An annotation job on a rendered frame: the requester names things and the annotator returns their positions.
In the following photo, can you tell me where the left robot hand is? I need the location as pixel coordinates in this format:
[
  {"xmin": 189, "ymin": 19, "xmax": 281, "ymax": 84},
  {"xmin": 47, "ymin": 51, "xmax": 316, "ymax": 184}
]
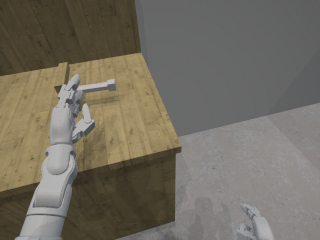
[{"xmin": 49, "ymin": 74, "xmax": 96, "ymax": 147}]

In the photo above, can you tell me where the robot left forearm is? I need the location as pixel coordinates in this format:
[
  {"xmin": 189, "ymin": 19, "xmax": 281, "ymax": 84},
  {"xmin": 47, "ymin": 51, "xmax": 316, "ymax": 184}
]
[{"xmin": 14, "ymin": 144, "xmax": 78, "ymax": 240}]

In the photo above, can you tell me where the right robot hand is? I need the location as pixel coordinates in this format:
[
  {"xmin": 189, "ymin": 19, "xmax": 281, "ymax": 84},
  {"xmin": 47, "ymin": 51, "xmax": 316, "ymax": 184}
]
[{"xmin": 236, "ymin": 203, "xmax": 275, "ymax": 240}]

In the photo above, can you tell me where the counter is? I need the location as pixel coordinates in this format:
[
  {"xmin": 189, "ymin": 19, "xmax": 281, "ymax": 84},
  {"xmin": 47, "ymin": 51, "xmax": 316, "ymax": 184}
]
[{"xmin": 0, "ymin": 0, "xmax": 182, "ymax": 240}]

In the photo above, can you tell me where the tap lever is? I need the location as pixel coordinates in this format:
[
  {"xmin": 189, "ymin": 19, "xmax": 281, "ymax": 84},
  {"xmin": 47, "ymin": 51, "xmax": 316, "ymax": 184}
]
[{"xmin": 75, "ymin": 79, "xmax": 117, "ymax": 94}]

